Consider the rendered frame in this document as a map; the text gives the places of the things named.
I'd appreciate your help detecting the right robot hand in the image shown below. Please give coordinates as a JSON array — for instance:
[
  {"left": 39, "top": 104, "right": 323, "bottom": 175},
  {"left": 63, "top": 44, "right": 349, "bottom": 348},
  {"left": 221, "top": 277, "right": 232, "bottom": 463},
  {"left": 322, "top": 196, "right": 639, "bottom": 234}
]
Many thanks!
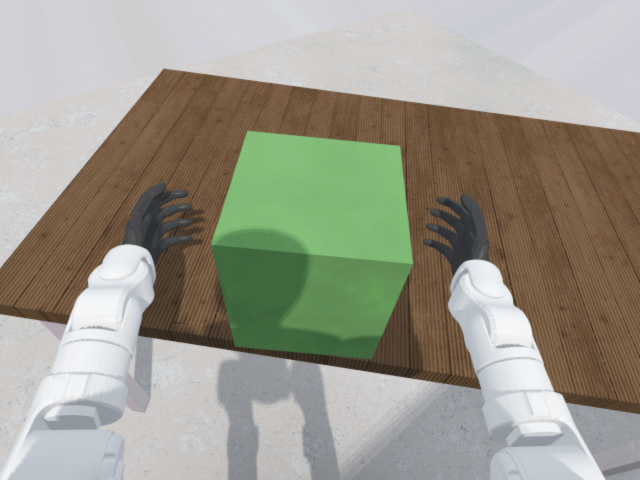
[{"left": 423, "top": 194, "right": 490, "bottom": 276}]

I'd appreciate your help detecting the table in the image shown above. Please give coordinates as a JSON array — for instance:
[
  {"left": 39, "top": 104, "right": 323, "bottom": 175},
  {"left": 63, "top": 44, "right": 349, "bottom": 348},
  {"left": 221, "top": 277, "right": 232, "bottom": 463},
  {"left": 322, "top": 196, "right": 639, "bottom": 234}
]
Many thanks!
[{"left": 0, "top": 69, "right": 640, "bottom": 477}]

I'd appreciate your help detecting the carton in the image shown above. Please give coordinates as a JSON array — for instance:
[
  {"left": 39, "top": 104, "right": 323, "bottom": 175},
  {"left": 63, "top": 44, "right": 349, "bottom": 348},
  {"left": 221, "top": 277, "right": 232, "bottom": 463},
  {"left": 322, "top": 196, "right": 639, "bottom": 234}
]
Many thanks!
[{"left": 211, "top": 131, "right": 413, "bottom": 359}]

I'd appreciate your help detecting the robot right upper arm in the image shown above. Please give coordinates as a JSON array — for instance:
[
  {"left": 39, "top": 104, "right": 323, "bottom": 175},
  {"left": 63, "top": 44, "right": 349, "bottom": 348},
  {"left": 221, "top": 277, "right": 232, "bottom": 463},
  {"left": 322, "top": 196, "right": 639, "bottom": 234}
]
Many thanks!
[{"left": 490, "top": 445, "right": 602, "bottom": 480}]

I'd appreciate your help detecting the robot right forearm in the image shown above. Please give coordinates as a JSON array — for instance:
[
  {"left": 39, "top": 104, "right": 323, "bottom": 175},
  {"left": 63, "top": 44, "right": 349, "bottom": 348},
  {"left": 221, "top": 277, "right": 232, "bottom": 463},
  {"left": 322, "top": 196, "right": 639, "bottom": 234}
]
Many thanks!
[{"left": 448, "top": 260, "right": 605, "bottom": 480}]

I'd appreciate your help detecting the robot left upper arm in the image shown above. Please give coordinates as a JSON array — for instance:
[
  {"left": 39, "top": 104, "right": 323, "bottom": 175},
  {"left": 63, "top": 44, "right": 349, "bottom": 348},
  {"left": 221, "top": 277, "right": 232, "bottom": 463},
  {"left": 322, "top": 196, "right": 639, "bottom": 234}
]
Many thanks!
[{"left": 7, "top": 429, "right": 125, "bottom": 480}]

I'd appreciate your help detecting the left robot hand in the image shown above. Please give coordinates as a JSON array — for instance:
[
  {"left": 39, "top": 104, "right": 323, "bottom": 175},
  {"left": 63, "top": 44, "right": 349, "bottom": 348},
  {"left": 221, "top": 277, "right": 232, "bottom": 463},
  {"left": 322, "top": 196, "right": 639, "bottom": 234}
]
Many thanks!
[{"left": 121, "top": 182, "right": 193, "bottom": 266}]

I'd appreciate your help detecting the robot left forearm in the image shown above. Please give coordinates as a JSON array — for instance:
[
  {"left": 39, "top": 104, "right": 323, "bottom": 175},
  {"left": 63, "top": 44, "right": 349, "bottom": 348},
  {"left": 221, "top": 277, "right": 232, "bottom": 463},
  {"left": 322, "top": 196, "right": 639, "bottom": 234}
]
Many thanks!
[{"left": 0, "top": 245, "right": 156, "bottom": 480}]

